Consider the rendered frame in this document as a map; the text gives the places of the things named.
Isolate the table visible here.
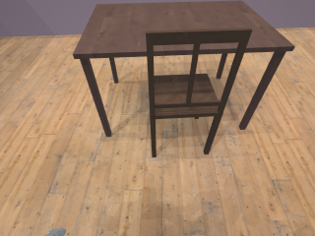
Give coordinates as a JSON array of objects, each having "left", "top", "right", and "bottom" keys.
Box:
[{"left": 73, "top": 0, "right": 295, "bottom": 137}]

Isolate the chair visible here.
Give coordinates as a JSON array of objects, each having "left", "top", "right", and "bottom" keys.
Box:
[{"left": 146, "top": 28, "right": 252, "bottom": 157}]

